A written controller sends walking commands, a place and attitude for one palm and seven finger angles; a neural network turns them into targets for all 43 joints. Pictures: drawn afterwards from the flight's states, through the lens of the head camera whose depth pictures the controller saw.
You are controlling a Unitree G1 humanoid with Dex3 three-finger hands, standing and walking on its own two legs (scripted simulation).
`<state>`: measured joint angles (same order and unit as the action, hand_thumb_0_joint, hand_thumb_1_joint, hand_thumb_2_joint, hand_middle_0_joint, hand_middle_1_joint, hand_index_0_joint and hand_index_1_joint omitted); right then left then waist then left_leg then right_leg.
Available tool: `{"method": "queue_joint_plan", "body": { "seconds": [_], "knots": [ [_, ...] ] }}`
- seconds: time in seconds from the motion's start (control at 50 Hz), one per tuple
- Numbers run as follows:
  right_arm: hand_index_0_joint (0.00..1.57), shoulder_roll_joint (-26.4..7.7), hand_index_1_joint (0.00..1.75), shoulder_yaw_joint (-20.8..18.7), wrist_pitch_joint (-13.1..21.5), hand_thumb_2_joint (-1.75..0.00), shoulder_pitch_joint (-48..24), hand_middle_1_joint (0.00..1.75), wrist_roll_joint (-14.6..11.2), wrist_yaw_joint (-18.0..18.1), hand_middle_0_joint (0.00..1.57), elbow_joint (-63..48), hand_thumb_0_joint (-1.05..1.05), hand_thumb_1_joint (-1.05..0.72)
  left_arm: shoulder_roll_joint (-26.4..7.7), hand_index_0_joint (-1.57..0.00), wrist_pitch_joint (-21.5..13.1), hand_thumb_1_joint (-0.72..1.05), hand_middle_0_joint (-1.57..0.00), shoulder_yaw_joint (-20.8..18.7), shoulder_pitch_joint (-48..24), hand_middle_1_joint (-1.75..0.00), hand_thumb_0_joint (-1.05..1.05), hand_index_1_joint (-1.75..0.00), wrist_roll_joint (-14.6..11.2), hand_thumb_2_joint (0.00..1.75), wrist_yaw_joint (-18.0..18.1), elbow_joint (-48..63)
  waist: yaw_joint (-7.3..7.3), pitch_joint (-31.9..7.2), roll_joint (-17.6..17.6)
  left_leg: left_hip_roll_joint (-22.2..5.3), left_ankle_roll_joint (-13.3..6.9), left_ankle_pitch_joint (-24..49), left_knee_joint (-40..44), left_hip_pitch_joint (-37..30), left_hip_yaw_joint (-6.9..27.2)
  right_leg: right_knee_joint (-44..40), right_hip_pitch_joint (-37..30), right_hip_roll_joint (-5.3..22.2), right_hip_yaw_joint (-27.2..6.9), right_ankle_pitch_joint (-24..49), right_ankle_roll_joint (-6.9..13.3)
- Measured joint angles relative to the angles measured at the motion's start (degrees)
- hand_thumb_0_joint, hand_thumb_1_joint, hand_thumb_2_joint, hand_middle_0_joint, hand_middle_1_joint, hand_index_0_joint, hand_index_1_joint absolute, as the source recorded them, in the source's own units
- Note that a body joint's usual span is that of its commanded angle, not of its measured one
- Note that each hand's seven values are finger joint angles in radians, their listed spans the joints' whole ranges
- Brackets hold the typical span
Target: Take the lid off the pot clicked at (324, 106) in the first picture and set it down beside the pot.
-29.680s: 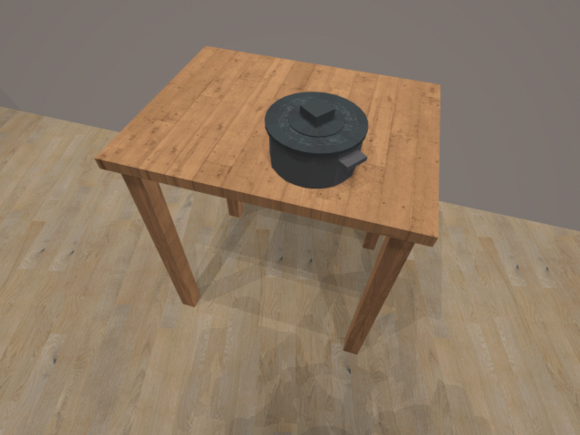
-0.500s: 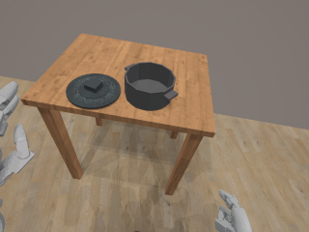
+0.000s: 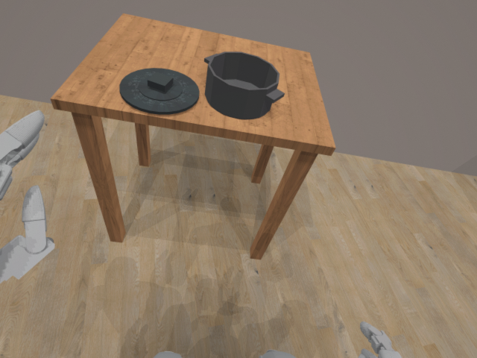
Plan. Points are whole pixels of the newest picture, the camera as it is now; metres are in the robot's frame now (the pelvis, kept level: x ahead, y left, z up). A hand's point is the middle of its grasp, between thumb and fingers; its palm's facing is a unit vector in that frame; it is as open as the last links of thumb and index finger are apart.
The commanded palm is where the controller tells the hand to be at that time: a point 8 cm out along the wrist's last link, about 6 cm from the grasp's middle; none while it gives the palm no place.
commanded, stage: stop stepping back and stand still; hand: left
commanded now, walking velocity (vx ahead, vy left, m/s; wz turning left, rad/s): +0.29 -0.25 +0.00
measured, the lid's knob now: (160, 81) +0.74 +0.24 +0.04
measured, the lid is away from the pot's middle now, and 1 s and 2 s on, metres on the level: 0.22 0.22 0.22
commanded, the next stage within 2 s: let the arm hang, fingers relaxed in 0.54 s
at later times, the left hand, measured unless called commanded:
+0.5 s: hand out of the picture +0.12 +0.28 +0.21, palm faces +0.54 -0.77 -0.35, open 7.4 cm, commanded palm +0.06 +0.30 +0.22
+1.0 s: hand out of the picture -0.06 +0.22 -0.15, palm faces +0.17 -0.96 -0.21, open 7.1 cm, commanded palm none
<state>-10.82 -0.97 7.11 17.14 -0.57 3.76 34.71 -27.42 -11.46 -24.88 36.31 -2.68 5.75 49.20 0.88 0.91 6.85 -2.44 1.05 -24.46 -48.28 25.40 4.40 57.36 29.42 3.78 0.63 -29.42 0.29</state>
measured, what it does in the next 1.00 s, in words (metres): steps on the spot: right foot, then left foot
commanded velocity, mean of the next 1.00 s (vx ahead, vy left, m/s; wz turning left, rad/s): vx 0.06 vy -0.02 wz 0.00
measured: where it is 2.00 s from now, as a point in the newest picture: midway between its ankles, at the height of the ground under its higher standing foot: outside the picture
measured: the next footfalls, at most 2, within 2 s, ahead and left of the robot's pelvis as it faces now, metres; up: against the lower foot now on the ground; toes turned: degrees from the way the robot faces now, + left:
right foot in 0.24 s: -0.02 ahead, -0.09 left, +0.00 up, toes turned +8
left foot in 0.44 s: -0.04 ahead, +0.15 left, +0.00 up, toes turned +15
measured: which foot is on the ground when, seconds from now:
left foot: down 0.00-0.20, up 0.22-0.42, down 0.44-1.00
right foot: up 0.00-0.22, down 0.24-1.00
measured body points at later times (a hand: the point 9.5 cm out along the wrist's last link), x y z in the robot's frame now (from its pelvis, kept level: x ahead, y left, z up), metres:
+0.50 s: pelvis -0.05 +0.01 +0.02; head -0.06 +0.02 +0.47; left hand +0.09 +0.31 +0.23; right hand +0.17 -0.22 -0.04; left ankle -0.05 +0.16 -0.70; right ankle -0.06 -0.10 -0.70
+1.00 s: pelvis -0.03 +0.02 +0.03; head +0.02 +0.04 +0.47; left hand -0.07 +0.27 -0.13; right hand +0.00 -0.23 -0.12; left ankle -0.08 +0.14 -0.70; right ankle -0.06 -0.09 -0.70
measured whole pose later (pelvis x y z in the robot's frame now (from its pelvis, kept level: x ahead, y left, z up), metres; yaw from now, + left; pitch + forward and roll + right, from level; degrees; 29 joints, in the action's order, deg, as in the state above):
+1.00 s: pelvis -0.03 +0.02 +0.03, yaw +11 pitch +1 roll +0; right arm -11.0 -1.3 -2.0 18.9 0.9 0.8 53.9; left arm -13.2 2.0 -1.3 18.1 0.0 0.3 -53.1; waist 0.9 6.1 2.3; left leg -3.0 1.2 -20.6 -35.6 16.0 -3.9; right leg 35.3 14.1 0.4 2.5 -21.6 1.1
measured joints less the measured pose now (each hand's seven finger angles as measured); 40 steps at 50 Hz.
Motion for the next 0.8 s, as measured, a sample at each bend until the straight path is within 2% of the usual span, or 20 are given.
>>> {"method": "queue_joint_plan", "body": {
  "seconds": [0.04,0.08,0.14,0.2,0.22,0.24,0.26,0.28,0.32,0.34,0.38,0.44,0.48,0.52,0.56,0.58,0.62,0.66,0.72,0.8],
  "knots": [
    [0.20,2.5,0.30,0.6,1.2,-0.90,-1.0,0.30,0.0,-0.7,0.19,2.5,0.01,-0.91,-0.2,-0.22,-0.4,0.88,-0.22,0.0,-3.8,-0.30,0.02,-0.31,0.2,0.90,0.5,-2.8,-0.54,0.9,0.3,0.8,0.2,3.5,2.5,-1.1,-0.2,8.6,2.0,-2.2,-1.9,0.0,-0.2],
    [0.20,4.9,0.30,1.7,1.5,-0.90,-0.8,0.30,0.2,-1.8,0.19,3.7,0.01,-0.91,-0.4,-0.22,0.1,0.88,-0.22,-0.3,-6.8,-0.30,0.02,-0.31,0.2,0.90,0.8,-5.8,0.23,0.2,-0.6,0.8,0.1,7.3,7.6,-2.4,1.2,11.7,2.2,-4.2,-0.5,1.3,0.0],
    [0.20,7.4,0.30,3.6,0.9,-0.89,0.1,0.30,0.6,-2.9,0.20,4.0,0.01,-0.91,-0.1,-0.22,0.5,0.89,-0.22,-0.7,-6.6,-0.30,0.02,-0.30,-0.6,0.90,1.4,-9.5,1.34,-1.9,-2.8,-0.7,0.1,8.7,15.7,-4.7,2.3,-0.3,-3.2,-6.2,3.5,2.1,1.0],
    [0.21,7.9,0.30,4.6,0.1,-0.89,1.3,0.30,1.1,-2.9,0.20,2.1,0.01,-0.90,-0.2,-0.21,1.8,0.89,-0.21,0.0,-2.4,-0.30,0.02,-0.30,-0.6,0.90,1.3,-11.2,1.81,-4.3,-4.8,-1.1,0.4,3.5,18.0,-4.4,1.8,-18.1,-12.9,-8.0,6.4,-0.4,3.1],
    [0.21,7.8,0.30,4.7,0.0,-0.89,1.3,0.30,1.1,-2.9,0.20,1.1,0.01,-0.90,-1.3,-0.21,2.3,0.89,-0.21,-0.2,-0.9,-0.30,0.02,-0.30,-0.4,0.90,1.1,-10.5,1.54,-5.0,-3.7,0.2,0.0,1.0,13.4,-1.9,0.0,-23.5,-16.1,-7.1,5.5,0.7,4.7],
    [0.21,7.4,0.30,4.8,-0.2,-0.89,1.1,0.30,0.9,-2.9,0.20,0.2,0.01,-0.90,-2.5,-0.21,2.5,0.89,-0.21,-0.7,0.5,-0.30,0.02,-0.30,-0.2,0.90,0.9,-9.4,0.66,-5.9,-1.4,2.4,-0.3,-1.0,4.8,1.9,-2.2,-28.3,-18.0,-5.2,2.3,3.1,6.6],
    [0.21,5.7,0.30,4.6,-0.6,-0.89,-0.3,0.31,0.9,-2.7,0.20,0.6,0.01,-0.90,-1.6,-0.21,2.6,0.89,-0.21,0.4,0.3,-0.30,0.02,-0.30,-0.1,0.90,0.0,-8.8,-0.44,-5.8,-2.4,2.4,-0.5,-1.1,-5.4,5.5,-2.3,-27.9,-16.5,-4.9,2.0,9.7,6.3],
    [0.21,3.9,0.30,4.1,-1.4,-0.89,-1.6,0.31,1.0,-2.4,0.20,1.8,0.01,-0.90,-0.3,-0.21,2.9,0.89,-0.21,2.0,-0.2,-0.30,0.02,-0.30,0.0,0.90,-0.8,-8.6,-0.91,-5.5,-4.3,1.9,-0.6,-0.4,-14.0,7.7,-1.7,-25.4,-15.6,-5.5,2.9,10.9,5.1],
    [0.21,2.2,0.30,3.1,-2.5,-0.89,-2.5,0.31,1.1,-1.7,0.20,4.5,0.01,-0.90,0.8,-0.22,2.5,0.89,-0.21,3.8,-0.8,-0.30,0.02,-0.30,-0.2,0.90,-1.1,-9.2,-2.15,-6.8,-4.7,1.2,-0.9,0.3,-20.1,8.1,-3.1,-23.6,-15.4,-5.3,3.3,9.0,3.4],
    [0.21,1.7,0.30,2.5,-2.9,-0.89,-2.4,0.30,0.8,-1.3,0.20,5.0,0.01,-0.90,1.7,-0.22,2.5,0.89,-0.22,4.2,-1.5,-0.30,0.02,-0.30,-0.2,0.90,-1.1,-9.7,-2.95,-7.7,-4.1,0.6,-1.2,0.9,-18.6,7.1,-4.0,-24.0,-15.5,-5.0,3.0,8.5,3.0],
    [0.21,0.7,0.30,1.8,-3.1,-0.89,-2.5,0.30,0.3,-0.3,0.20,4.6,0.01,-0.90,3.9,-0.22,2.0,0.88,-0.22,3.7,-3.0,-0.30,0.02,-0.31,-0.3,0.90,-0.3,-11.3,-3.97,-8.2,-2.7,-0.5,-2.0,1.1,-8.3,2.3,-5.9,-24.0,-15.5,-4.0,2.0,8.2,2.6],
    [0.21,-2.7,0.30,0.6,-1.1,-0.89,-3.3,0.30,-0.1,1.3,0.20,1.4,0.01,-0.91,7.1,-0.22,1.9,0.89,-0.22,3.5,-6.1,-0.30,0.01,-0.31,-0.7,0.90,1.8,-14.1,-2.86,-6.4,-5.0,-1.8,-3.2,5.6,13.1,-7.3,-5.7,-20.1,-14.6,-3.5,2.9,6.3,1.1],
    [0.20,-2.5,0.30,-0.2,-0.5,-0.89,-5.7,0.30,-0.7,1.7,0.20,0.8,0.01,-0.91,7.0,-0.21,2.5,0.89,-0.21,3.0,-8.2,-0.30,0.01,-0.30,-0.7,0.90,2.6,-16.6,-2.40,-3.8,-4.0,-0.4,-0.9,6.5,12.3,-7.5,-6.7,-15.3,-12.8,-2.2,0.8,4.3,0.4],
    [0.20,-1.3,0.30,0.3,-0.1,-0.89,-7.0,0.30,-1.0,1.2,0.20,-0.1,0.01,-0.91,6.1,-0.21,3.4,0.89,-0.21,2.7,-8.4,-0.30,0.02,-0.30,-0.7,0.90,2.6,-18.0,-1.82,-2.2,-3.0,0.2,1.0,6.7,12.5,-8.6,-7.8,-15.4,-12.5,-2.3,-0.8,5.1,0.3],
    [0.20,-0.7,0.30,0.9,0.3,-0.90,-6.7,0.30,-0.9,0.5,0.19,-1.1,0.01,-0.91,5.5,-0.21,4.4,0.89,-0.21,3.4,-7.6,-0.30,0.02,-0.30,-0.3,0.90,2.1,-17.8,-0.59,-1.4,-4.4,-0.5,1.6,7.0,12.9,-8.8,-6.7,-17.6,-14.0,-3.2,0.2,6.8,1.1],
    [0.20,-0.5,0.30,1.2,0.3,-0.90,-6.3,0.30,-0.8,0.1,0.19,-1.4,0.01,-0.91,5.1,-0.21,4.4,0.89,-0.21,3.8,-6.5,-0.30,0.02,-0.30,-0.1,0.90,1.8,-17.0,-0.20,-1.3,-5.2,-1.1,1.0,6.8,12.6,-8.5,-6.0,-19.1,-14.6,-3.9,0.9,7.2,1.4],
    [0.20,-0.9,0.30,0.2,1.0,-0.90,-5.5,0.30,-0.1,-2.2,0.20,1.5,0.01,-0.91,4.1,-0.21,2.0,0.89,-0.21,8.1,-9.2,-0.30,0.01,-0.30,3.0,0.90,-0.7,-24.7,-0.41,-2.9,-6.4,-0.7,0.5,4.4,8.1,-5.2,-5.8,-20.1,-13.8,-3.4,2.0,7.5,1.6],
    [0.20,-2.1,0.30,-0.4,-1.5,-0.90,-5.3,0.30,0.3,-3.8,0.20,5.2,0.00,-0.91,5.5,-0.21,4.7,0.89,-0.21,13.7,-14.0,-0.30,0.01,-0.30,4.6,0.90,-3.4,-38.2,-0.19,-4.8,-7.4,-0.1,0.5,0.7,4.3,-3.2,-6.5,-20.1,-13.2,-2.2,3.2,7.2,1.4],
    [0.20,-3.2,0.30,-0.9,-5.7,-0.89,-3.9,0.30,0.8,-5.1,0.20,8.3,0.00,-0.91,9.8,-0.21,10.0,0.90,-0.20,19.3,-19.5,-0.30,0.01,-0.30,4.9,0.90,-5.1,-59.9,1.07,-5.7,-8.3,0.5,-0.4,-0.4,2.3,-3.2,-7.3,-18.9,-13.2,-0.5,5.0,5.8,0.8],
    [0.20,-2.8,0.30,-1.1,-8.1,-0.89,-1.9,0.30,1.7,-5.3,0.20,11.2,0.00,-0.91,14.2,-0.20,14.0,0.90,-0.20,23.2,-20.8,-0.30,0.01,-0.30,4.2,0.90,-5.2,-80.7,1.71,-2.7,-6.8,0.4,-1.3,4.7,8.1,-7.6,-7.3,-16.8,-13.8,-0.3,5.4,4.1,0.0]
  ]
}}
